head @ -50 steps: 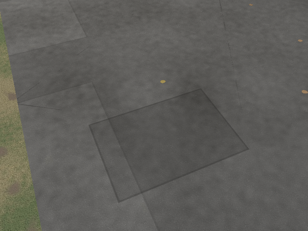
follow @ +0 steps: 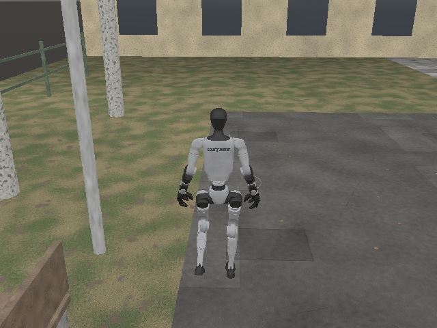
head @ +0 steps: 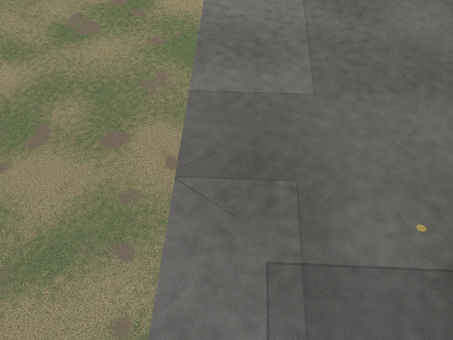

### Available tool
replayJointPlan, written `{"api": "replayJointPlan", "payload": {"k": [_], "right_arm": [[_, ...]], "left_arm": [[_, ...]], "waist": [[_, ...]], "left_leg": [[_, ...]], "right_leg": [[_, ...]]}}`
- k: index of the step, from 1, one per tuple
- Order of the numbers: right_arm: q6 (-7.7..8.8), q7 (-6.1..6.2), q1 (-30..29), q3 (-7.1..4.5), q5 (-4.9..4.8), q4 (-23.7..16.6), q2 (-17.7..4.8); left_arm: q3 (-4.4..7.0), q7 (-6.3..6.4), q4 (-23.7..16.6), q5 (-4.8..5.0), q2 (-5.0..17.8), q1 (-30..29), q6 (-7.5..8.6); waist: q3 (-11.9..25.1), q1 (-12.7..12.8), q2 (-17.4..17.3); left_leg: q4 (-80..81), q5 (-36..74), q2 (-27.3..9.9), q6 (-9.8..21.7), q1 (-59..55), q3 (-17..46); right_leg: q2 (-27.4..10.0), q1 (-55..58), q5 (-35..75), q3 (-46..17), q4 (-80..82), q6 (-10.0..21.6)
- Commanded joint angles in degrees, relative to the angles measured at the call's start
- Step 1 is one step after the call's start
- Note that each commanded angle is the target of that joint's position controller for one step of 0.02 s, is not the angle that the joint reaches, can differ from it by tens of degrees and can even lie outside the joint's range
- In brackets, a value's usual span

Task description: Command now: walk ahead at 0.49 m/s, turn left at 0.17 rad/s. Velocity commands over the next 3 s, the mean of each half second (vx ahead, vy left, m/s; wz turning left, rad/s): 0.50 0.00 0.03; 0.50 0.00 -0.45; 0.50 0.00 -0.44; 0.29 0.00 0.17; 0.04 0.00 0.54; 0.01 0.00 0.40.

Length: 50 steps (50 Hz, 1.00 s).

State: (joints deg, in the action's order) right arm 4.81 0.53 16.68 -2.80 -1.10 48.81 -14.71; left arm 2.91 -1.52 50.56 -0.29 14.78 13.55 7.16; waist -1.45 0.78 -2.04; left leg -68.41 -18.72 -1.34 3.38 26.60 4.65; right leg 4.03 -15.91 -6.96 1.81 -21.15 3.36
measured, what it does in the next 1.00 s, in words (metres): walks ahead, turning right: left foot, then right foot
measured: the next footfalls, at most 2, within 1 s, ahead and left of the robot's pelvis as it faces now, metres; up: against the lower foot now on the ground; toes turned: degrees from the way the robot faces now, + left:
left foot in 0.34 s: +0.35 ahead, +0.16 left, +0.00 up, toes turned +2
right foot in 0.92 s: +0.63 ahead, -0.09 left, +0.00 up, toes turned -17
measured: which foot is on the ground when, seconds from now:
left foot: up 0.00-0.32, down 0.34-0.92, up 0.94-1.00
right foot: down 0.00-0.36, up 0.38-0.90, down 0.92-1.00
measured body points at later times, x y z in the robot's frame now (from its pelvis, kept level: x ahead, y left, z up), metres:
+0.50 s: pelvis +0.27 +0.08 +0.00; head +0.29 +0.09 +0.45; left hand +0.34 +0.35 -0.14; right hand +0.39 -0.19 -0.10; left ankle +0.31 +0.16 -0.74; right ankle +0.23 -0.08 -0.65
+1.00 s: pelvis +0.54 +0.01 -0.02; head +0.58 +0.00 +0.43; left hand +0.78 +0.21 -0.12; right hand +0.52 -0.27 -0.15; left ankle +0.40 +0.18 -0.63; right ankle +0.59 -0.07 -0.74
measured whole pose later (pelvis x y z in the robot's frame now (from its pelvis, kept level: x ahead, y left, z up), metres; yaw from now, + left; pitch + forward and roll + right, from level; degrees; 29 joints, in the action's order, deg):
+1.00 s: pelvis +0.54 +0.01 -0.02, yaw -18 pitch +2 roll +0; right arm 6.0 0.3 16.4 -2.5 -1.3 49.1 -15.5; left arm 4.0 -2.4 40.6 0.9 15.6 7.6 3.2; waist -3.1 -0.6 0.0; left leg -70.4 -24.8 -1.6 0.3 16.0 -1.0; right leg 4.8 -25.4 -10.8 2.6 -34.0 6.6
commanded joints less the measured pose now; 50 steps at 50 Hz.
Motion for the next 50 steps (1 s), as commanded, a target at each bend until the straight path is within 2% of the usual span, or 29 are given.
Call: {"api": "replayJointPlan", "payload": {"k": [1, 5, 8, 11, 14, 15, 16, 17, 18, 19, 20, 21, 22, 23, 25, 28, 31, 34, 39, 40, 42, 43, 44, 45, 46, 47, 48, 49, 50], "right_arm": [[0.3, 0.0, 2.57, -0.44, 0.3, -3.43, -1.81], [0.5, -0.1, -6.48, 0.4, 1.09, -6.94, -1.46], [0.86, -0.64, -12.25, 0.75, 0.63, -8.33, -1.41], [1.03, -1.38, -17.03, 0.74, -0.04, -10.25, -2.26], [1.47, -2.15, -17.89, 0.19, -0.13, -11.64, -4.07], [1.63, -2.23, -15.25, -0.34, 0.0, -11.13, -5.04], [1.68, -2.04, -8.96, -1.46, 0.24, -9.24, -6.89], [1.69, -1.55, 1.61, -2.97, 0.5, -6.59, -10.4], [1.22, -1.19, 9.55, -4.49, 1.64, -5.56, -17.06], [0.95, -1.58, 11.67, -3.84, 1.15, -4.82, -14.36], [1.15, -1.69, 7.74, -2.6, 0.88, -5.29, -10.07], [1.22, -1.71, 3.09, -1.84, 0.83, -6.22, -7.75], [1.38, -1.97, -1.1, -1.24, 0.98, -6.51, -5.85], [1.82, -2.17, -3.63, -0.88, 1.2, -6.56, -4.43], [2.63, -2.31, -4.24, -1.13, 1.75, -5.37, -4.42], [3.11, -1.59, -2.2, -1.69, 2.31, -3.22, -5.65], [2.8, -0.64, -1.39, -1.74, 2.24, -2.02, -6.27], [2.39, 0.13, 0.08, -1.83, 1.85, -0.99, -7.4], [0.32, 0.63, 5.14, -2.18, 1.13, 1.55, -8.57], [-0.19, 0.72, 5.19, -2.27, 0.99, 1.62, -8.9], [-0.99, 1.13, 3.66, -2.58, 0.84, 0.92, -10.4], [-1.35, 1.47, 3.14, -2.83, 0.73, 0.53, -11.32], [-1.78, 1.77, 2.39, -3.05, 0.74, 0.18, -12.14], [-1.95, 1.92, 1.04, -3.04, 0.4, -0.34, -12.42], [-1.19, 1.89, 1.32, -2.48, 0.96, -1.76, -11.26], [0.99, 0.49, 6.36, 0.18, 1.85, -4.5, -2.46], [3.91, -0.76, 0.51, -0.73, 0.11, -5.82, -7.47], [4.79, -1.12, -4.54, -1.07, -1.76, -7.86, -8.73], [4.91, -0.79, -5.16, -0.89, -1.0, -8.13, -7.92]], "left_arm": [[0.61, -0.06, -1.94, 0.25, 4.86, 0.52, 0.89], [1.29, 0.76, -0.85, 0.78, 8.1, 3.5, 0.2], [1.21, 0.95, 0.09, 1.42, 9.0, 6.11, -0.46], [1.1, 0.88, 1.53, 1.81, 9.42, 9.49, -1.14], [1.33, 1.08, 2.1, 1.87, 10.32, 9.58, -2.1], [1.39, 1.18, 1.97, 1.81, 10.8, 8.64, -2.48], [1.11, 1.25, 1.75, 1.61, 10.28, 8.03, -2.77], [0.3, 1.36, 0.81, 0.83, 8.36, 7.46, -2.79], [-1.51, 1.28, -1.12, -0.07, 2.8, 11.56, -1.81], [-1.92, 1.01, -0.09, 1.3, 2.02, 14.08, -0.56], [-0.27, 0.83, -0.61, 2.93, 8.23, 9.97, -0.01], [0.03, 0.91, -1.6, 3.23, 8.72, 5.85, -0.08], [0.13, 1.19, -1.71, 2.6, 7.69, 4.07, -0.65], [0.56, 1.5, -1.53, 2.0, 7.11, 4.24, -1.6], [0.44, 1.45, -0.86, 1.98, 4.61, 6.23, -3.19], [0.87, 1.62, -2.13, 2.01, 3.98, 3.89, -3.98], [1.04, 1.14, -3.82, 1.58, 3.58, -0.3, -3.69], [0.5, 0.08, -6.03, 1.22, 2.48, -6.19, -3.54], [-0.16, -1.89, -11.35, 1.39, 1.43, -14.47, -3.46], [-0.14, -2.35, -12.36, 1.5, 1.43, -15.36, -3.44], [0.38, -2.96, -13.61, 1.67, 2.35, -14.32, -3.54], [0.99, -3.0, -13.67, 1.7, 3.41, -11.96, -3.74], [2.04, -2.88, -12.87, 1.88, 5.32, -6.55, -3.89], [3.83, -2.26, -10.88, 1.92, 8.57, 2.36, -3.93], [5.78, -0.77, -9.16, 1.55, 13.77, 10.91, -4.53], [6.3, -0.25, -11.0, 1.71, 18.38, 7.94, -4.31], [4.91, -0.16, -10.84, 1.03, 13.74, 10.39, -4.05], [4.09, -0.12, -10.73, 0.72, 10.55, 8.62, -3.55], [3.54, -0.38, -11.19, 1.16, 8.77, 4.44, -3.14]], "waist": [[2.14, -1.74, 5.4], [0.08, 0.34, 4.53], [-0.69, 2.29, 5.23], [-1.54, 3.86, 5.95], [-1.56, 2.43, 6.53], [-0.21, 0.35, 6.71], [3.42, -2.95, 6.1], [10.27, -7.29, 3.77], [18.58, -7.37, -9.5], [23.53, -7.04, -15.27], [14.7, -6.78, -8.68], [9.49, -5.32, -5.26], [5.74, -3.44, -2.09], [3.68, -1.64, -2.77], [2.66, 0.04, -3.44], [0.87, 0.2, -1.33], [-0.23, -0.6, -0.99], [-2.08, -2.77, -0.38], [-4.59, -5.65, 0.35], [-4.59, -5.49, 0.18], [-2.35, -3.53, -1.7], [0.0, -1.82, -3.39], [3.26, 1.35, -4.55], [7.9, 6.37, -3.68], [13.11, 9.67, 2.73], [18.96, 2.43, 16.97], [23.51, 6.76, 9.85], [15.62, 6.37, 7.1], [9.05, 2.75, 1.07]], "left_leg": [[4.2, 2.65, -5.75, -0.53, 8.32, 0.73], [18.81, 12.71, -6.46, -2.2, 11.09, -1.4], [29.2, 20.2, -4.25, -2.64, 7.22, -3.71], [34.1, 20.64, -3.08, -2.32, 6.06, -4.16], [37.98, 15.43, -2.06, -0.12, 4.15, -4.35], [39.48, 14.26, -0.94, 0.78, -0.22, -5.33], [40.81, 13.64, 0.68, 2.06, -8.83, -6.62], [39.85, 14.48, -3.08, 4.68, -23.61, -2.6], [41.48, 12.62, -17.75, 11.88, -44.85, 19.48], [50.25, 4.39, -23.13, 16.46, -49.46, 37.63], [51.1, 1.9, -21.47, 13.43, -42.22, 31.0], [52.05, 4.52, -19.03, 11.0, -34.22, 21.78], [54.44, 7.83, -16.29, 9.54, -26.92, 15.52], [56.7, 10.45, -14.04, 8.18, -22.18, 10.55], [59.53, 16.37, -12.41, 7.89, -17.37, 4.65], [60.58, 24.62, -12.22, 7.91, -18.34, -1.68], [61.28, 26.17, -11.47, 6.66, -20.18, -6.58], [62.2, 25.59, -11.51, 5.38, -21.99, -10.24], [57.92, 31.91, -14.89, 4.95, -33.31, -13.02], [56.26, 35.23, -15.36, 4.72, -34.67, -13.68], [50.55, 51.89, -15.19, 3.63, -35.01, -15.77], [45.86, 61.99, -15.09, 3.11, -35.04, -16.42], [37.98, 68.8, -14.69, 2.57, -33.79, -16.9], [26.11, 66.13, -12.69, 1.03, -28.58, -17.77], [8.14, 44.97, -9.59, -1.38, -13.79, -17.54], [-14.58, -11.41, 4.28, -5.13, 12.63, -10.87], [-17.8, -12.14, 2.59, -3.27, 18.6, 2.31], [-14.66, -7.71, -0.26, -1.84, 21.06, 2.13], [-7.97, -3.82, -2.77, -1.7, 18.95, 1.4]], "right_leg": [[-16.11, 6.37, 4.32, -16.8, 13.38, 11.39], [-15.59, 5.97, 6.74, -11.83, 15.47, 11.0], [-13.7, 5.72, 7.72, -7.63, 14.38, 8.83], [-15.6, 9.18, 5.86, -8.23, 12.53, 8.1], [-18.27, 14.05, 7.55, -9.47, 8.91, 6.73], [-17.97, 14.45, 12.84, -8.79, 5.53, 5.88], [-15.63, 13.72, 21.12, -6.62, -2.15, 4.59], [-12.48, 7.0, 20.41, -3.7, -15.83, 2.58], [-4.65, -13.72, -0.46, 0.75, -38.73, -1.27], [-1.5, -24.98, -25.4, -6.14, -50.12, -1.54], [-4.94, -29.86, -22.65, -8.98, -54.49, -0.49], [-7.72, -29.26, -16.99, -8.0, -53.06, 0.05], [-9.78, -26.85, -12.54, -7.35, -49.63, -0.35], [-11.33, -23.96, -9.36, -7.76, -46.44, -0.6], [-11.46, -19.96, -5.43, -7.9, -45.44, -1.28], [-10.54, -24.4, 1.0, -10.15, -41.53, -1.9], [-9.45, -26.04, 9.46, -9.83, -32.19, -2.13], [-9.13, -25.26, 14.66, -6.03, -23.58, -1.73], [-8.7, -30.5, 8.86, -1.62, -17.03, 0.07], [-8.18, -30.19, 6.29, -0.28, -16.36, 0.62], [-5.24, -23.82, 0.8, 3.61, -15.56, 2.43], [-3.07, -19.03, -2.13, 5.45, -16.09, 3.55], [-0.88, -11.62, -4.23, 6.37, -15.89, 5.02], [0.93, 1.87, -0.64, 5.46, -11.06, 7.31], [-6.88, 19.72, 0.16, -7.88, -8.46, 10.93], [-22.6, 39.33, -3.71, -42.62, -2.53, 23.21], [-23.67, 40.56, -6.07, -48.22, 3.47, 22.78], [-21.38, 34.48, -2.96, -38.35, 3.54, 19.52], [-18.42, 24.24, 2.95, -30.8, 4.14, 17.0]]}}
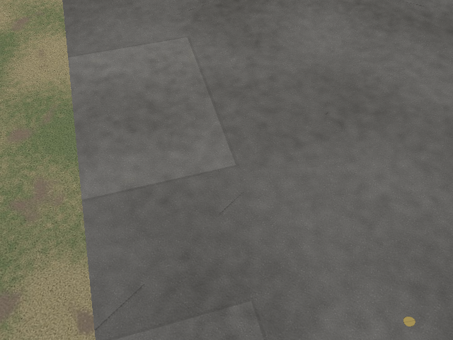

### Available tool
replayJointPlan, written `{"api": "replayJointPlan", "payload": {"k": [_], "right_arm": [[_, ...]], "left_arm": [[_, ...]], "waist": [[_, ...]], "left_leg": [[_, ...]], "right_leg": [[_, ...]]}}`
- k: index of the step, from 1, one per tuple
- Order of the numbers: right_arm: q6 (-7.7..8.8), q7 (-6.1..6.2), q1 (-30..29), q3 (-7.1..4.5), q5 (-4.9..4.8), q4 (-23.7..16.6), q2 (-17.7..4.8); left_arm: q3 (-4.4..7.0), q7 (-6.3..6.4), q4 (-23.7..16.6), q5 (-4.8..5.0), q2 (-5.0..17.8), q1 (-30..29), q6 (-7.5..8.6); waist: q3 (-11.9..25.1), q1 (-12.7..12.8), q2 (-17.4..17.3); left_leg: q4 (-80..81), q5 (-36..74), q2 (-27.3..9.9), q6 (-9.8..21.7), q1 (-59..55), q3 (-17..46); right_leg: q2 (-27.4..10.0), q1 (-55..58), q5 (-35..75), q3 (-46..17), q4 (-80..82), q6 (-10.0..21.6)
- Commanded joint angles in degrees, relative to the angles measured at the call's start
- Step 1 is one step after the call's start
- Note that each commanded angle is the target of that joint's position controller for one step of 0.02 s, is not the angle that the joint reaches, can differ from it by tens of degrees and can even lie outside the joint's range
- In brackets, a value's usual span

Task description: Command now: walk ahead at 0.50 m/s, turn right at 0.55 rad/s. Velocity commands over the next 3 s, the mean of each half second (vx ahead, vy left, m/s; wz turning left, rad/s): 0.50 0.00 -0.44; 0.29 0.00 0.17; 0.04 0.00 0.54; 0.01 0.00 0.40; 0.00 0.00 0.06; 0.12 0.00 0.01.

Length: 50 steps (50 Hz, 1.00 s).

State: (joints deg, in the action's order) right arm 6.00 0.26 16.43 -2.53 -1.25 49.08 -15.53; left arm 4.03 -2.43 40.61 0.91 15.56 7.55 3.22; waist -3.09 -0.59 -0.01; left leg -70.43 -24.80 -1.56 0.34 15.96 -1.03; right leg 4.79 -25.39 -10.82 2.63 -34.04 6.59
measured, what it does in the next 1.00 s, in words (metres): walks ahead: left foot, then right foot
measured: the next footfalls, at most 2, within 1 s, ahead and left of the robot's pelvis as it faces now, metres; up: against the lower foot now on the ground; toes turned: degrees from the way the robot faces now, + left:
left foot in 0.38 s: +0.41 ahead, +0.12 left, +0.00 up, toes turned -14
right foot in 0.84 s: +0.58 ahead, -0.16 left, +0.00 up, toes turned -7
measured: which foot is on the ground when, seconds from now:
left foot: up 0.00-0.36, down 0.38-0.86, up 0.88-1.00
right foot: down 0.00-0.40, up 0.42-0.82, down 0.84-1.00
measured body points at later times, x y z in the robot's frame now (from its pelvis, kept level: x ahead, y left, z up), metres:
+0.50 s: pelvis +0.29 +0.04 +0.01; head +0.31 +0.04 +0.46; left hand +0.42 +0.29 -0.11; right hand +0.38 -0.25 -0.08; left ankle +0.37 +0.13 -0.72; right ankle +0.14 -0.06 -0.63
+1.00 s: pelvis +0.46 -0.03 +0.01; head +0.50 -0.05 +0.46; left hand +0.68 +0.19 -0.07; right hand +0.51 -0.33 -0.12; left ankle +0.43 +0.11 -0.64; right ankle +0.54 -0.15 -0.72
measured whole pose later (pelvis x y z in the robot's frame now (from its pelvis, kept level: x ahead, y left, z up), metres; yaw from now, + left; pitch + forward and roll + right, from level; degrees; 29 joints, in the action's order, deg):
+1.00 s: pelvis +0.46 -0.03 +0.01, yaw -4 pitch +2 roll +0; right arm -1.4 1.9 16.0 -4.0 -1.0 43.6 -18.1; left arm 2.4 0.5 38.2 -1.2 13.1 4.3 1.8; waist -2.1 -2.1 -2.0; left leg -66.1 -29.2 -0.6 -4.0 29.5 2.2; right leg -1.2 -23.6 -6.3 2.8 -27.5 1.4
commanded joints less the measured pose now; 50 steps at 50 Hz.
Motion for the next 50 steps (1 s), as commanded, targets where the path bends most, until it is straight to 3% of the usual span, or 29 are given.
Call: {"api": "replayJointPlan", "payload": {"k": [1, 3, 5, 7, 10, 13, 15, 17, 18, 19, 20, 21, 22, 23, 24, 25, 27, 31, 34, 38, 41, 42, 43, 44, 45, 46, 47, 49, 50], "right_arm": [[3.16, 0.0, -4.83, -1.7, 0.69, -7.8, -7.71], [1.49, 0.0, -2.59, -2.15, 1.7, -8.12, -7.38], [0.46, 0.16, -3.35, -1.83, 2.23, -9.05, -5.79], [0.13, 0.38, -7.81, -1.3, 2.42, -10.76, -4.59], [0.43, -0.05, -14.46, -0.54, 2.06, -12.39, -3.11], [1.02, -0.93, -17.74, -0.72, 1.03, -13.48, -4.24], [1.63, -1.53, -18.11, -1.21, 1.08, -13.91, -5.7], [2.13, -1.72, -15.92, -1.8, 1.09, -13.81, -6.76], [2.33, -1.53, -12.05, -2.37, 1.32, -12.82, -7.47], [2.63, -1.21, -5.91, -3.21, 2.01, -11.77, -9.35], [2.64, -0.99, 2.93, -4.16, 2.57, -11.02, -13.21], [1.79, -1.72, 8.36, -5.18, 2.14, -7.71, -15.7], [1.62, -1.9, 8.05, -3.85, 0.61, -8.21, -10.28], [1.18, -1.65, 4.54, -3.02, 0.53, -8.74, -7.69], [0.75, -1.61, 1.37, -2.48, 1.24, -9.39, -7.01], [0.57, -1.63, -0.52, -2.09, 1.57, -9.33, -6.02], [0.77, -1.69, -1.49, -1.58, 1.76, -9.02, -4.78], [0.67, -1.2, 0.18, -2.18, 1.04, -7.23, -7.5], [-0.61, -0.56, 1.72, -2.4, 0.64, -5.69, -8.68], [-2.33, 0.17, 4.83, -2.7, -0.19, -4.12, -9.54], [-3.12, 0.91, 1.63, -2.93, -0.65, -5.56, -9.5], [-2.94, 0.94, 1.74, -2.39, -0.14, -6.57, -7.41], [-2.52, 0.74, 4.26, -1.05, 1.42, -8.22, -3.08], [-2.68, 0.68, 12.14, -0.4, 0.69, -7.48, -2.84], [-3.61, 0.75, 11.77, -1.89, -0.12, -6.39, -7.92], [-4.74, 1.08, 7.13, -2.47, -0.31, -7.28, -8.74], [-6.17, 1.55, 5.54, -2.71, -0.14, -7.4, -8.24], [-8.62, 2.29, 5.82, -2.93, 0.34, -7.89, -6.97], [-9.1, 2.41, 6.11, -2.93, 0.46, -8.25, -6.11]], "left_arm": [[1.76, 0.61, -2.26, 0.03, 5.8, 6.66, 0.97], [1.58, 0.99, -3.59, -0.36, 5.75, 4.3, 1.01], [2.02, 1.57, -3.48, -0.21, 7.4, 5.23, 1.24], [2.47, 2.34, -3.19, -0.05, 8.91, 6.73, 1.05], [2.56, 2.93, -2.57, 0.49, 9.15, 9.38, 0.29], [2.35, 2.99, -1.48, 0.63, 8.85, 12.37, -0.04], [2.03, 3.08, -0.73, 0.56, 7.98, 13.74, -0.06], [2.11, 3.09, -0.55, 0.18, 8.35, 13.07, -0.21], [1.89, 3.03, -0.77, 0.05, 7.8, 12.23, -0.31], [1.15, 2.85, -1.27, -0.28, 5.83, 11.7, -0.17], [0.1, 2.93, -2.31, -1.24, 3.3, 13.95, 0.16], [-0.62, 2.88, -2.04, 0.76, 1.27, 21.54, 0.88], [0.2, 2.89, -1.18, 1.47, 6.52, 18.63, 1.05], [0.67, 2.77, -2.5, 1.27, 8.51, 11.51, 1.02], [0.46, 2.76, -3.46, 0.25, 7.79, 7.75, 1.07], [0.53, 2.62, -4.0, -0.48, 6.86, 6.35, 1.23], [0.41, 2.31, -3.6, -0.31, 5.03, 8.07, 1.01], [-0.54, 2.5, -4.96, -1.0, 2.51, 3.59, 0.91], [-1.14, 2.29, -5.39, -1.35, 0.88, -0.45, 1.62], [-0.42, 1.75, -6.51, -0.98, 2.68, -5.16, 1.94], [1.01, 2.01, -5.26, -1.63, 5.54, -0.05, 2.34], [1.77, 2.57, -4.88, -2.42, 8.14, 3.43, 2.5], [2.56, 3.39, -5.23, -3.72, 12.29, 8.56, 2.02], [2.18, 3.24, -5.29, -3.06, 10.93, 9.44, 0.7], [1.68, 3.02, -5.66, -1.97, 8.31, 8.38, -0.24], [1.01, 3.18, -5.8, -1.38, 6.11, 5.52, -0.77], [0.46, 3.22, -5.55, -1.24, 4.92, 1.99, -1.12], [0.73, 3.2, -5.21, -2.26, 5.92, -3.2, -1.47], [0.87, 3.28, -5.04, -2.62, 6.01, -4.47, -1.34]], "waist": [[8.44, 2.01, -1.77], [6.12, -0.79, -0.29], [5.09, -1.2, 0.24], [3.78, 0.02, 1.35], [3.72, 3.06, 3.68], [4.3, 4.97, 5.4], [4.38, 4.96, 5.85], [4.15, 3.24, 7.51], [5.3, 0.96, 7.7], [9.92, -1.99, 6.45], [18.3, -4.16, -1.73], [22.63, -2.03, -20.82], [17.32, -3.82, -12.99], [9.76, -4.57, -6.83], [6.12, -3.34, -2.65], [3.73, -1.92, -2.18], [3.98, 0.11, -5.3], [2.67, -0.35, -4.45], [3.56, -1.27, -4.8], [4.6, -2.33, -6.35], [7.16, 1.71, -6.41], [10.72, 2.76, -3.72], [18.1, 3.19, 7.89], [26.54, 1.72, 18.08], [24.53, 2.39, 11.89], [18.33, 2.08, 8.59], [13.85, 0.95, 6.79], [8.92, -1.51, 8.94], [8.03, -2.12, 9.38]], "left_leg": [[-0.76, 4.11, -4.45, 0.82, 25.89, 6.54], [3.95, 6.15, -5.43, -0.78, 20.38, 6.23], [9.36, 8.62, -5.14, -2.78, 19.34, 4.7], [17.71, 15.06, -4.03, -4.18, 19.26, 3.59], [31.79, 26.66, -0.85, -4.21, 14.95, 2.85], [37.86, 29.88, 0.45, -3.57, 13.02, 3.45], [40.64, 27.57, 0.27, -1.92, 12.9, 4.29], [42.27, 22.92, 0.52, 0.26, 10.24, 3.6], [44.47, 22.26, 1.43, 1.75, 5.08, 2.26], [44.02, 23.19, -1.38, 4.3, -4.86, 4.48], [42.17, 24.18, -11.51, 9.47, -21.46, 16.55], [50.24, 8.63, -20.94, 17.62, -35.12, 42.5], [53.32, -4.64, -20.55, 16.06, -32.95, 45.67], [53.96, -3.37, -18.55, 13.73, -25.78, 36.96], [54.96, 3.34, -16.17, 12.83, -18.61, 30.61], [56.3, 9.15, -14.13, 12.8, -13.68, 26.57], [58.55, 16.08, -10.95, 12.27, -9.08, 20.56], [60.63, 30.46, -10.31, 13.55, -7.02, 13.94], [57.41, 45.01, -7.21, 11.25, -5.28, 7.82], [52.04, 43.03, -7.5, 9.48, -7.78, 10.13], [43.91, 37.26, -6.04, 6.16, -7.17, 13.13], [36.83, 31.55, -2.47, 3.8, -3.16, 11.77], [20.36, 6.21, 2.87, 0.51, 10.22, 8.12], [7.17, -19.25, 4.93, -1.4, 18.51, 6.75], [0.86, -15.5, 2.24, -2.6, 20.5, 8.05], [-1.51, -11.55, 0.72, -3.43, 23.73, 6.16], [-0.8, -8.27, -0.8, -4.42, 23.56, 5.43], [0.44, -2.43, -1.77, -5.52, 16.67, 3.77], [1.72, -0.53, -1.58, -5.53, 14.41, 2.78]], "right_leg": [[-16.9, 26.77, 11.3, -26.64, 17.79, 12.06], [-14.51, 17.97, 15.4, -23.63, 20.42, 11.85], [-13.39, 13.21, 20.05, -20.38, 21.42, 12.06], [-11.31, 10.26, 20.1, -17.41, 21.47, 10.7], [-8.22, 8.68, 14.21, -15.31, 19.37, 7.33], [-10.33, 12.15, 8.88, -18.48, 17.15, 6.3], [-12.65, 16.63, 7.2, -21.66, 14.34, 5.64], [-14.06, 19.1, 9.66, -23.77, 11.51, 4.61], [-12.62, 19.3, 14.62, -23.2, 8.09, 3.59], [-9.6, 17.32, 18.09, -20.72, -0.61, 1.8], [-4.58, 6.99, 6.85, -15.66, -17.68, -0.91], [1.7, -12.07, -21.18, -11.05, -34.47, -4.38], [-1.6, -19.28, -21.1, -14.65, -40.84, -4.33], [-3.89, -21.42, -15.76, -12.89, -41.69, -4.2], [-6.2, -19.73, -11.61, -10.48, -39.54, -4.21], [-8.12, -18.19, -8.7, -9.68, -35.86, -4.31], [-9.93, -13.21, -6.36, -8.27, -31.2, -4.69], [-10.49, -13.14, -1.37, -5.6, -19.14, -6.58], [-7.39, -5.95, 7.16, -3.67, -6.73, -7.78], [-3.98, -1.56, 12.07, -4.68, 1.8, -7.52], [-4.0, 8.57, 16.26, -5.23, 10.17, -4.98], [-8.71, 17.74, 27.53, -7.81, 10.57, -2.79], [-22.95, 34.7, 51.52, -18.45, 5.21, 3.1], [-33.0, 41.49, 52.38, -29.56, 4.97, 11.01], [-30.35, 35.88, 38.13, -29.06, 8.43, 10.62], [-27.09, 30.8, 26.97, -24.36, 10.45, 8.63], [-24.41, 23.95, 19.16, -20.19, 13.16, 7.46], [-21.02, 10.57, 10.24, -13.45, 18.2, 6.51], [-20.2, 7.54, 9.16, -10.69, 19.54, 6.57]]}}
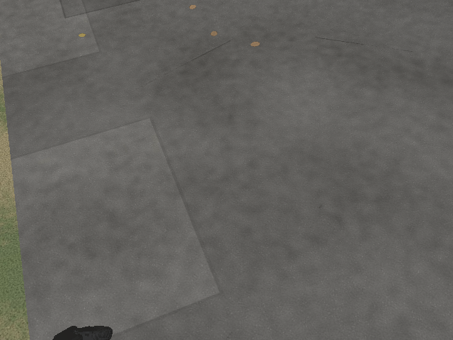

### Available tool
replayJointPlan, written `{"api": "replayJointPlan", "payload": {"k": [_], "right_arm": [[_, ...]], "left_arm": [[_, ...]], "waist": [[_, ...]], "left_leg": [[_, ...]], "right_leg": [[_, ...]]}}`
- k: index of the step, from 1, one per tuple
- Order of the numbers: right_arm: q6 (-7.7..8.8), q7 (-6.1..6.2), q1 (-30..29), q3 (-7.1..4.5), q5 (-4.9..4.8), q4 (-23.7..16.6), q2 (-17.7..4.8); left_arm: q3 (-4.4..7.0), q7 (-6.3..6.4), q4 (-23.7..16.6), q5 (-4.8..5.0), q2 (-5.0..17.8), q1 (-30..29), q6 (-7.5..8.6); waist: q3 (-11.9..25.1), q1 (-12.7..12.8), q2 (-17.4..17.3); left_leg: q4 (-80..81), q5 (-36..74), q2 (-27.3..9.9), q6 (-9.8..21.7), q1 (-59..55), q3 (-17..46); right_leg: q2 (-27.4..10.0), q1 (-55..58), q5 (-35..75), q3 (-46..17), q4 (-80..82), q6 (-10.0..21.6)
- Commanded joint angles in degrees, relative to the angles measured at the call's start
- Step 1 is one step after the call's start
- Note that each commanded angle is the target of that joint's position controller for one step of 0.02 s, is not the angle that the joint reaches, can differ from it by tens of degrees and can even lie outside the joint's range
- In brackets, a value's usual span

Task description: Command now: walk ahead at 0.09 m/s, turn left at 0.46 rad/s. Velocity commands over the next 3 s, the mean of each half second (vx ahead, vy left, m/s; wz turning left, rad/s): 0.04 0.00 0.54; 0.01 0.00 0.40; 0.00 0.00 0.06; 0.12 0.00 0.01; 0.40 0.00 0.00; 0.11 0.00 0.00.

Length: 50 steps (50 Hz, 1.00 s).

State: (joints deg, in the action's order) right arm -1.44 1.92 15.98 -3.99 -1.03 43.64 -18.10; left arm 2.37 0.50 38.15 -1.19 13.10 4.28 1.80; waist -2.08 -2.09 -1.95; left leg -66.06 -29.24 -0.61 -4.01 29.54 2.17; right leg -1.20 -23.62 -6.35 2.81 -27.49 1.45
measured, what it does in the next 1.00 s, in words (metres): steps on the spot, turning left: left foot, then right foot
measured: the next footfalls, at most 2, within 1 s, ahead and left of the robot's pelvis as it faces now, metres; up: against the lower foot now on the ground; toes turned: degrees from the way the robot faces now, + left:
left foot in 0.26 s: +0.06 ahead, +0.14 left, +0.00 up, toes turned +12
right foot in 0.72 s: +0.12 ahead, -0.07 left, +0.00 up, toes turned +30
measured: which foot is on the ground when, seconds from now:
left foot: up 0.00-0.24, down 0.26-0.72, up 0.74-1.00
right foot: down 0.00-0.26, up 0.28-0.70, down 0.72-1.00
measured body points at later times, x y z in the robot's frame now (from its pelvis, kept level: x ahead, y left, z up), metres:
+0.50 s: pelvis +0.02 +0.04 +0.01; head +0.05 +0.09 +0.46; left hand +0.09 +0.36 -0.11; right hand +0.23 -0.19 -0.06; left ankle +0.02 +0.13 -0.73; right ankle +0.08 -0.11 -0.66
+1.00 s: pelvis +0.03 +0.02 +0.01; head +0.06 +0.02 +0.46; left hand +0.02 +0.31 -0.10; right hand +0.29 -0.16 -0.10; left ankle -0.06 +0.14 -0.70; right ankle +0.09 -0.09 -0.73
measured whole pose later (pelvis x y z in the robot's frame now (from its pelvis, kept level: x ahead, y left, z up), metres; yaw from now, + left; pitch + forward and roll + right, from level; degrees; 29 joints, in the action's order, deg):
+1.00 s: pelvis +0.03 +0.02 +0.01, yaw +29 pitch +1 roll +1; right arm -2.9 1.4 11.8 -4.1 -0.5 36.5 -17.2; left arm 2.7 0.6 44.2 -0.1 13.9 8.5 -0.5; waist -2.4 1.0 -1.6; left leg -43.0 -24.2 0.2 -5.2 19.3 4.8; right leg -0.3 -13.7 -13.9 -1.3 -26.8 0.5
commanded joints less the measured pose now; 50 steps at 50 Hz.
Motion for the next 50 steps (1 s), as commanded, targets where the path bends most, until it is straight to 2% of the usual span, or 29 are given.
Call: {"api": "replayJointPlan", "payload": {"k": [1, 5, 8, 11, 12, 13, 14, 15, 16, 17, 18, 19, 21, 25, 28, 31, 33, 35, 36, 37, 38, 39, 40, 41, 42, 45, 47, 49, 50], "right_arm": [[-1.82, 0.74, 6.14, -1.48, 0.29, -3.35, -3.06], [-1.56, -0.41, 0.73, -0.82, 0.68, -6.34, -1.77], [-1.74, -1.57, -0.94, -1.11, 0.52, -7.8, -3.18], [-1.88, -2.36, 1.07, -1.7, 0.7, -7.69, -3.63], [-1.83, -2.21, 2.66, -2.29, 1.01, -7.03, -4.64], [-1.66, -1.57, 3.74, -3.44, 1.27, -7.35, -8.62], [-1.61, -0.69, 1.87, -4.53, 1.52, -9.87, -15.36], [-0.19, -1.2, 3.43, -4.06, 3.44, -10.29, -13.91], [1.04, -1.4, 1.12, -3.58, 3.6, -10.29, -12.56], [1.61, -1.28, -2.73, -3.31, 2.29, -10.85, -10.99], [1.63, -1.03, -5.22, -2.63, 1.16, -11.42, -8.91], [1.52, -0.67, -6.34, -2.12, 0.92, -11.88, -7.96], [1.28, -0.22, -5.74, -1.75, 1.17, -12.37, -7.2], [0.67, 0.55, -3.52, -2.41, 0.71, -12.43, -8.42], [0.04, 0.43, -3.77, -2.89, 0.91, -13.12, -9.4], [-0.4, -0.13, -4.79, -3.05, 0.69, -13.77, -9.54], [-0.64, -0.34, -5.77, -3.12, 0.25, -14.13, -9.45], [-0.95, -0.15, -7.84, -2.76, -0.46, -14.51, -8.52], [-0.96, 0.05, -6.54, -2.35, -0.35, -14.35, -7.02], [-0.85, -0.06, -3.58, -1.4, 0.83, -14.11, -3.69], [-0.24, 0.01, -4.5, -2.03, 0.52, -15.87, -5.69], [0.21, 0.11, -3.78, -3.33, 1.26, -14.48, -9.98], [0.11, -0.07, -3.55, -4.0, 0.78, -13.07, -11.01], [-0.41, 0.1, -2.64, -3.8, 0.79, -11.63, -9.26], [-0.82, 0.18, -2.6, -3.38, 0.99, -11.36, -7.79], [-0.81, -0.19, -4.35, -1.59, 0.62, -11.69, -3.13], [-0.56, -0.49, -6.51, -0.43, 0.94, -12.27, -1.04], [-0.38, -0.61, -7.09, -0.57, 0.36, -12.18, -2.03], [-0.33, -0.62, -5.72, -0.82, 0.22, -11.39, -2.55]], "left_arm": [[2.59, 0.49, -2.25, -0.55, 8.43, -1.75, 0.25], [3.24, 1.35, -0.77, 0.22, 9.9, -1.64, 0.09], [3.85, 1.25, 0.33, 0.92, 11.79, -0.86, -0.7], [4.14, 1.06, 1.53, 2.32, 12.49, -1.11, -1.49], [3.87, 1.05, 2.52, 2.5, 11.02, 0.62, -1.82], [3.34, 0.81, 3.42, 1.8, 8.36, 3.27, -2.23], [2.69, 0.74, 0.5, -0.22, 6.73, 2.15, -2.21], [3.55, 1.24, -0.68, -0.14, 9.3, -4.04, -1.92], [3.92, 1.43, -0.54, 1.08, 9.82, -3.7, -2.05], [4.26, 1.84, 0.91, 1.16, 9.88, -1.43, -2.31], [4.54, 2.29, 1.98, 0.58, 10.42, -0.32, -2.53], [4.64, 2.35, 2.31, 0.25, 10.29, 0.43, -2.55], [4.45, 2.04, 2.33, 0.73, 9.35, 1.2, -2.2], [3.46, 1.59, 1.49, 1.14, 7.57, -1.7, -1.7], [3.29, 0.85, 1.4, 1.45, 7.85, -2.09, -1.31], [3.45, 0.16, 1.47, 1.85, 8.59, -1.24, -0.73], [3.57, -0.32, 1.48, 1.99, 8.9, -0.13, -0.24], [3.7, -0.84, 2.68, 1.72, 8.95, 3.76, 0.23], [4.12, -0.8, 2.96, 1.1, 10.5, 4.96, 0.24], [4.58, -0.52, 2.07, 0.04, 13.74, 4.87, -0.1], [4.86, -0.53, 2.63, -1.29, 15.93, 4.17, -0.34], [4.26, -0.37, 1.13, -0.84, 13.23, 2.34, -0.04], [3.68, -0.06, 0.71, -0.17, 11.25, 0.17, -0.06], [3.31, 0.12, 0.47, 0.56, 10.34, -1.41, -0.18], [2.88, 0.24, 0.57, 1.36, 9.41, -1.72, -0.21], [2.16, 0.47, 1.64, 0.96, 8.23, -0.08, -0.88], [2.28, 0.47, 2.03, 0.92, 9.08, 0.59, -1.43], [2.72, 0.32, 2.77, 1.13, 11.14, 3.02, -1.95], [2.62, 0.26, 2.95, 1.48, 11.4, 3.09, -2.08]], "waist": [[6.75, -0.78, 11.17], [8.33, 0.72, 9.42], [8.63, 1.28, 9.94], [8.16, -0.49, 9.05], [7.71, -0.61, 6.94], [5.43, 0.29, -3.51], [2.44, 1.96, -19.51], [5.09, -2.54, -13.08], [4.92, -0.63, -9.63], [4.81, 1.51, -6.45], [5.44, 2.28, -5.71], [6.31, 2.96, -6.04], [8.21, 3.16, -5.27], [7.99, 1.26, -5.89], [7.42, 0.67, -7.14], [7.44, 0.65, -7.75], [7.92, 1.14, -8.01], [8.97, 3.55, -7.28], [9.71, 3.27, -5.03], [10.64, 1.18, 6.69], [6.63, 0.29, 19.09], [6.06, 1.36, 13.68], [5.19, 0.65, 10.32], [4.46, -0.04, 8.51], [3.76, 0.46, 8.79], [4.7, 1.34, 10.08], [5.75, 2.84, 12.22], [5.94, 4.29, 13.4], [5.91, 3.57, 12.81]], "left_leg": [[-0.55, 5.26, -2.63, -1.0, -0.18, -0.94], [11.71, 9.96, -4.22, 0.63, -3.78, -1.63], [18.12, 10.19, -3.74, 2.19, -7.24, -3.28], [30.48, 14.76, -1.55, 5.26, -13.77, -6.13], [34.89, 17.23, -0.22, 6.96, -17.63, -5.64], [43.43, 27.18, -6.25, 10.39, -21.43, 5.18], [47.33, 38.3, -19.93, 20.16, -24.28, 26.08], [49.26, 35.45, -21.06, 24.2, -20.35, 28.11], [49.14, 32.24, -18.23, 21.69, -19.71, 23.42], [48.2, 29.6, -15.13, 18.16, -19.61, 19.61], [47.55, 29.95, -13.71, 16.15, -19.68, 17.6], [47.01, 33.33, -12.44, 15.75, -18.51, 16.02], [46.29, 36.17, -11.04, 15.95, -19.65, 15.03], [45.07, 32.83, -10.26, 16.2, -23.44, 17.41], [44.77, 29.75, -10.07, 17.08, -20.85, 20.63], [43.99, 31.65, -9.49, 17.31, -19.69, 24.46], [42.79, 34.1, -8.82, 16.81, -20.62, 26.93], [39.77, 33.9, -6.66, 14.14, -19.49, 25.46], [37.29, 27.11, -4.35, 11.41, -15.64, 23.43], [26.32, 10.24, 2.03, 7.92, -8.48, 15.91], [17.07, -7.95, 8.78, 4.7, 1.62, 7.85], [5.46, -7.71, 5.65, 2.45, 2.34, 9.24], [0.99, -3.91, 5.44, 1.65, 2.47, 9.36], [-0.39, -1.06, 5.26, 0.59, 2.54, 9.21], [-1.31, 1.37, 5.24, -0.31, 3.45, 9.42], [8.46, 4.21, 3.64, -1.63, -0.88, 5.27], [19.67, 3.55, 1.23, -1.75, -6.72, 1.53], [27.82, 4.56, 1.26, -1.54, -10.65, -0.73], [33.7, 8.74, 1.51, -0.98, -13.33, -1.39]], "right_leg": [[-14.11, 4.93, 5.04, -8.88, 13.47, 11.89], [-16.01, 7.52, 7.36, -5.1, 12.89, 12.53], [-17.63, 9.41, 5.76, -4.19, 11.89, 11.88], [-16.97, 9.64, 1.18, -1.84, 7.06, 8.11], [-15.0, 7.36, -2.97, 0.25, 2.78, 5.04], [-9.67, 0.5, -11.14, 5.71, -9.24, -0.34], [-0.03, -16.07, -29.94, 7.61, -24.76, -5.97], [1.09, -17.07, -31.66, -2.94, -35.27, -5.02], [0.22, -17.44, -26.52, -5.39, -38.28, -3.79], [-0.56, -17.43, -21.13, -6.24, -37.96, -3.34], [-0.81, -17.0, -17.87, -6.5, -37.72, -3.55], [-0.25, -14.69, -15.53, -6.21, -39.01, -4.01], [0.86, -12.83, -12.77, -6.27, -38.28, -4.66], [1.77, -11.92, -11.45, -7.29, -24.93, -5.85], [2.74, -6.99, -13.31, -7.48, -18.29, -5.89], [3.8, -2.57, -15.03, -7.72, -13.04, -5.27], [4.16, 0.08, -14.68, -7.84, -7.97, -4.52], [3.38, 7.64, -5.26, -6.24, 4.08, -2.96], [-0.81, 13.87, 1.02, -8.54, 7.07, -1.29], [-12.1, 19.78, 8.8, -19.38, 8.99, 3.13], [-20.62, 16.84, 17.05, -31.67, 10.27, 13.9], [-22.09, 14.89, 15.03, -31.57, 10.65, 17.04], [-18.39, 14.07, 12.92, -26.11, 9.81, 14.6], [-14.66, 14.13, 10.36, -21.65, 9.0, 11.84], [-13.51, 14.87, 11.59, -19.84, 8.52, 11.21], [-9.93, 16.07, 15.09, -13.75, 7.78, 10.66], [-9.27, 16.35, 15.74, -12.17, 6.9, 10.39], [-10.37, 16.7, 16.31, -13.72, 6.05, 11.1], [-10.39, 16.41, 16.05, -13.97, 5.14, 10.76]]}}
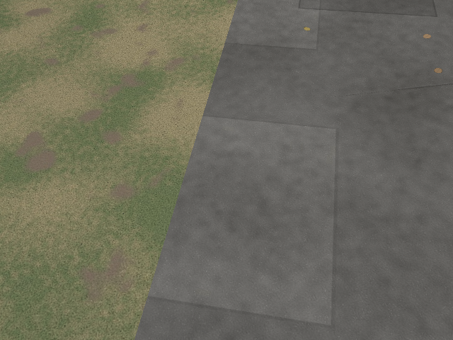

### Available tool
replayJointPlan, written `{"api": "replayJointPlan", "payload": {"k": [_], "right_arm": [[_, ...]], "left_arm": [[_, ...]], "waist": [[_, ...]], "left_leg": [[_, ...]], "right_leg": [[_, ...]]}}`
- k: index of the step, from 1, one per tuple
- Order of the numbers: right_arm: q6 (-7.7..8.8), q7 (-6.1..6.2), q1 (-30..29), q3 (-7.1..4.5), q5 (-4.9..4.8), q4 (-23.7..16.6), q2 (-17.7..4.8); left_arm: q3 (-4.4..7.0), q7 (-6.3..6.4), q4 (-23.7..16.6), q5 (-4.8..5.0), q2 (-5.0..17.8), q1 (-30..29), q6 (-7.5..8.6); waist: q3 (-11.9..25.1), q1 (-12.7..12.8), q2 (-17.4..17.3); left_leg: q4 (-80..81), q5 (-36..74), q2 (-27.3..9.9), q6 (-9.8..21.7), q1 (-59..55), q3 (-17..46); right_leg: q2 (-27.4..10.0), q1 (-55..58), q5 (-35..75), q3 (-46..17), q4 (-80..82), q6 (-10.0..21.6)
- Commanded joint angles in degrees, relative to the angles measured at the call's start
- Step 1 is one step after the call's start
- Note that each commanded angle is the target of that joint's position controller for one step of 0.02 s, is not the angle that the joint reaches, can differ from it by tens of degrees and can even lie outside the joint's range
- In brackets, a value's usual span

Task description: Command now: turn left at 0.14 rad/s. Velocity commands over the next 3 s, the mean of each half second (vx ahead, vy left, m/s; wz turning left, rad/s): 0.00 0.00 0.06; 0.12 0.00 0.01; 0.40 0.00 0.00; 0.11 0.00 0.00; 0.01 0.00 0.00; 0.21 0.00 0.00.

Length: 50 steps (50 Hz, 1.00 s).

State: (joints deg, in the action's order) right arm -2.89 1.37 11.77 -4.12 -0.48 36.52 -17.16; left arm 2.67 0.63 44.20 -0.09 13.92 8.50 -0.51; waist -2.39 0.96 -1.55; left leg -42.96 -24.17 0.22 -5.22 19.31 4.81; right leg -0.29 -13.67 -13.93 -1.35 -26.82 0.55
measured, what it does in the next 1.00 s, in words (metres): steps on the spot: left foot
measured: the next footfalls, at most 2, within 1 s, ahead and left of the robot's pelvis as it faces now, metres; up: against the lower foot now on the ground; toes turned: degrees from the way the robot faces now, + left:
left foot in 0.06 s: +0.02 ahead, +0.14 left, +0.00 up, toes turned -3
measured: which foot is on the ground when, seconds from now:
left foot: up 0.00-0.04, down 0.06-0.96, up 0.98-1.00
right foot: down 0.00-1.00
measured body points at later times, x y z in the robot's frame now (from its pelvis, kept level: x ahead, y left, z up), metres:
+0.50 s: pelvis +0.00 +0.04 -0.01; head +0.01 +0.04 +0.44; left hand +0.08 +0.31 -0.14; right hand +0.13 -0.21 -0.12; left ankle -0.02 +0.15 -0.74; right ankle +0.00 -0.12 -0.74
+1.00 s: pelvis +0.05 +0.00 -0.01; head +0.05 -0.02 +0.44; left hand +0.08 +0.27 -0.14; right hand +0.10 -0.27 -0.15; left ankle -0.02 +0.14 -0.72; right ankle +0.02 -0.10 -0.74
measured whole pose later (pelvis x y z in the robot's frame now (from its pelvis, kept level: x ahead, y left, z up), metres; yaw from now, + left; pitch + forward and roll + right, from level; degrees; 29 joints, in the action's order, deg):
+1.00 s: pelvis +0.05 +0.00 -0.01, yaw +0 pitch +0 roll +1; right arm 1.4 1.5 19.3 -3.0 -1.7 49.2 -15.3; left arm 2.8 -0.9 59.8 0.7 14.2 15.9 5.6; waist 0.3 1.0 -2.3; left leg -42.7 -26.5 0.6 1.2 13.4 4.1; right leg 0.6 -13.0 -18.3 2.4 -32.6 2.7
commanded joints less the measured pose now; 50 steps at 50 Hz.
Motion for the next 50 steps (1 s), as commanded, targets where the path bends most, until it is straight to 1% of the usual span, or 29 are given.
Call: {"api": "replayJointPlan", "payload": {"k": [1, 2, 3, 4, 5, 6, 7, 8, 10, 11, 14, 21, 28, 36, 37, 38, 39, 40, 41, 42, 43, 44, 45, 46, 47, 48, 49, 50], "right_arm": [[1.22, -0.09, 0.5, -0.72, -0.17, -3.11, -3.34], [1.3, -0.02, 0.84, -0.73, 0.35, -2.77, -4.04], [1.32, 0.41, 1.17, -0.97, 0.94, -3.39, -6.51], [1.12, 0.73, 0.22, -1.73, 1.44, -3.51, -10.35], [1.37, 0.02, -0.89, -0.78, 1.77, -3.11, -5.95], [1.76, -0.56, -1.64, -0.13, 1.91, -3.35, -3.52], [2.08, -0.71, -1.24, -0.06, 2.16, -2.82, -3.48], [2.48, -0.77, -1.14, -0.06, 2.06, -2.68, -3.94], [3.11, -0.67, -0.28, 0.23, 1.78, -2.09, -3.59], [3.22, -0.62, 0.0, 0.4, 1.73, -1.9, -3.19], [3.37, -0.5, -0.07, 0.63, 1.67, -1.7, -2.9], [3.72, -0.49, 0.51, 0.85, 1.49, -0.1, -2.29], [3.82, -0.43, 1.52, 0.85, 1.3, 2.6, -1.83], [3.87, -0.09, 2.87, 0.88, 1.07, 6.42, -1.72], [3.74, 0.05, 3.87, 0.84, 1.0, 7.36, -1.73], [3.45, 0.26, 4.33, 0.43, 0.66, 7.83, -2.83], [3.23, 0.4, 4.93, -0.05, 0.35, 8.07, -4.34], [3.31, 0.44, 6.26, -0.36, 0.12, 8.33, -5.51], [3.67, 0.43, 7.66, -0.71, -0.16, 8.74, -6.88], [4.26, 0.5, 8.25, -0.96, -0.49, 9.19, -7.6], [4.88, 0.51, 7.45, -0.87, -0.46, 9.21, -7.29], [5.28, 0.39, 5.83, -0.73, -0.61, 8.85, -6.73], [5.32, 0.26, 3.29, -0.62, -1.1, 8.26, -6.39], [5.09, 0.14, -0.18, -0.53, -1.56, 7.49, -6.3], [5.07, 0.08, -1.47, -0.16, -1.16, 7.0, -4.9], [5.42, -0.2, -2.55, 1.03, -0.36, 6.13, -0.8], [6.35, 0.28, -3.19, 1.01, -0.99, 3.25, -0.05], [7.2, 0.33, -1.96, 0.3, -2.33, 4.01, -2.96]], "left_arm": [[2.0, 0.05, -2.86, 0.86, 10.14, -1.36, 0.23], [1.57, -0.05, -2.04, 1.11, 9.17, 0.58, 0.64], [0.98, -0.37, -1.83, 0.21, 7.99, 1.92, 1.46], [0.52, -0.95, -1.96, -1.14, 6.45, 3.94, 2.51], [0.1, -0.91, -1.52, -1.33, 5.62, 1.98, 2.74], [0.32, -0.89, -1.41, -1.25, 7.09, -0.77, 2.59], [0.39, -0.72, -1.06, -0.96, 7.07, -1.72, 2.35], [0.41, -0.44, -0.76, -0.76, 7.12, -1.62, 1.93], [0.42, -0.16, -0.06, -0.61, 7.09, -0.65, 1.45], [0.39, -0.06, 0.5, -0.56, 6.9, -0.29, 1.38], [0.38, 0.2, 2.14, -0.51, 6.68, 0.31, 1.23], [0.54, 0.8, 5.78, -0.28, 7.11, 1.39, 1.14], [0.6, 1.36, 9.19, -0.08, 7.33, 2.31, 0.97], [0.59, 1.82, 12.68, 0.04, 6.98, 3.14, 0.67], [0.46, 1.86, 13.45, 0.09, 6.37, 4.12, 0.57], [0.52, 1.93, 13.84, 0.44, 6.25, 4.27, 0.51], [0.52, 1.9, 13.58, 0.68, 5.99, 3.57, 0.69], [0.43, 1.75, 12.66, 0.75, 5.53, 2.0, 1.25], [0.26, 1.38, 11.53, 1.04, 4.87, 0.55, 2.17], [0.23, 0.91, 10.69, 1.42, 4.8, -0.55, 3.21], [0.38, 0.36, 10.43, 1.9, 5.05, -0.43, 4.14], [0.34, -0.25, 10.55, 2.25, 4.9, 0.41, 4.95], [0.33, -0.81, 11.44, 2.33, 4.66, 2.72, 5.65], [0.63, -1.17, 14.11, 2.14, 4.53, 8.27, 6.13], [1.2, -1.34, 17.02, 1.35, 5.13, 13.64, 6.12], [1.99, -1.23, 18.69, 0.7, 8.01, 20.49, 6.12], [3.36, -1.9, 18.65, 0.52, 15.48, 24.91, 6.5], [2.11, -2.01, 17.28, -0.15, 12.12, 20.5, 7.14]], "waist": [[5.78, -0.81, 11.59], [5.48, -0.88, 10.19], [7.26, -0.11, 6.07], [7.99, 2.96, -3.54], [8.62, 1.7, -6.28], [6.33, 0.25, -4.09], [5.15, -0.27, -3.35], [3.75, -0.33, -3.83], [2.28, 0.03, -4.04], [2.13, 0.02, -3.63], [1.65, 0.06, -2.2], [2.06, 0.08, 0.21], [2.16, 0.13, 0.66], [1.45, 0.19, 0.81], [2.57, 0.18, 0.25], [1.68, -0.24, -0.83], [-0.26, -0.93, -3.02], [-2.58, -1.89, -5.91], [-4.48, -2.54, -9.16], [-6.63, -2.79, -10.3], [-7.62, -2.12, -10.24], [-7.54, -1.13, -9.65], [-6.54, 0.65, -8.2], [-4.5, 3.71, -6.42], [-2.39, 5.44, -3.56], [0.69, 7.27, 6.6], [1.04, 7.5, 20.41], [-1.77, 5.19, 13.55]], "left_leg": [[19.14, 10.69, 1.09, 1.28, -7.23, -4.76], [24.74, 16.78, 0.5, 2.75, -11.64, -3.2], [23.31, 26.56, -4.13, 4.58, -17.9, 2.15], [18.62, 32.91, -8.49, 7.84, -18.15, 6.19], [18.85, 24.17, -8.2, 9.98, -11.89, 5.82], [19.53, 18.18, -6.11, 9.44, -10.17, 4.88], [19.79, 16.07, -5.11, 8.52, -9.01, 4.23], [20.01, 16.04, -4.72, 8.05, -7.85, 4.07], [20.01, 16.45, -4.57, 7.7, -6.35, 4.03], [19.95, 16.2, -4.43, 7.63, -6.14, 3.95], [20.03, 15.17, -4.1, 7.69, -5.63, 3.94], [19.72, 16.59, -3.22, 7.78, -6.22, 3.14], [19.56, 18.08, -2.34, 7.59, -6.67, 1.93], [19.6, 18.52, -1.57, 7.1, -6.74, 0.72], [20.32, 12.26, -1.14, 7.3, -7.22, 0.48], [21.38, 1.1, -1.02, 8.29, -6.75, 1.24], [23.69, -11.06, -2.61, 10.05, -5.48, 4.24], [27.42, -20.14, -6.3, 12.41, -4.87, 9.84], [31.32, -25.32, -11.09, 15.29, -5.03, 16.96], [33.66, -25.5, -14.64, 17.67, -3.33, 22.38], [34.13, -22.44, -16.23, 18.65, -3.78, 24.08], [33.4, -18.58, -16.36, 18.34, -4.8, 22.87], [31.79, -14.56, -14.78, 16.84, -3.72, 19.13], [29.03, -9.9, -11.21, 14.58, 0.89, 13.32], [22.74, -4.41, -7.01, 12.32, 4.83, 7.9], [5.88, 0.23, -1.33, 8.58, 10.96, -0.38], [-9.21, -7.29, 4.39, 6.22, 22.2, -4.0], [-19.35, -8.87, 1.16, 6.97, 26.28, 1.44]], "right_leg": [[-10.78, 5.1, 23.14, -9.46, 3.59, 10.61], [-9.99, 3.12, 20.81, -9.33, 3.42, 8.24], [-8.63, -0.69, 15.7, -8.09, 2.07, 4.45], [-3.51, -3.07, 6.91, -2.78, 0.29, 0.82], [-2.55, 1.79, 1.78, -0.76, 1.31, -1.72], [-1.99, 1.96, 2.99, -0.36, 0.61, -2.91], [-1.8, 1.74, 3.94, -0.07, 0.01, -2.9], [-1.86, 1.45, 4.91, -0.21, -0.3, -2.64], [-2.2, 1.56, 5.5, -0.6, 0.07, -2.37], [-2.21, 1.77, 5.54, -0.56, 0.09, -2.39], [-2.28, 2.13, 5.64, -0.58, 0.29, -2.8], [-2.64, 3.08, 6.92, -0.83, 0.73, -3.37], [-2.73, 3.59, 7.68, -0.87, 0.92, -3.32], [-2.49, 3.66, 7.82, -0.71, 1.36, -3.07], [-1.51, 3.86, 2.9, 0.47, 0.9, -2.93], [0.28, 1.89, -4.79, 2.47, -1.41, -2.5], [1.69, -1.64, -11.38, 4.14, -4.72, -1.94], [2.22, -6.28, -14.05, 5.08, -8.97, -1.45], [1.94, -10.16, -13.47, 5.01, -13.56, -0.57], [0.07, -11.78, -12.93, 2.77, -17.13, 0.76], [-1.47, -13.58, -14.31, 1.23, -18.6, 2.16], [-2.4, -13.38, -15.78, 0.81, -16.16, 3.51], [-2.39, -8.45, -13.88, 1.5, -9.9, 4.62], [-0.7, 2.74, -5.36, 3.77, -1.61, 4.92], [0.66, 11.77, 0.22, 3.23, 0.65, 3.78], [-8.25, 19.43, -6.0, -10.15, 7.04, 5.38], [-20.53, 23.23, -15.11, -35.73, 16.89, 13.68], [-23.18, 20.16, -19.55, -40.04, 18.4, 16.24]]}}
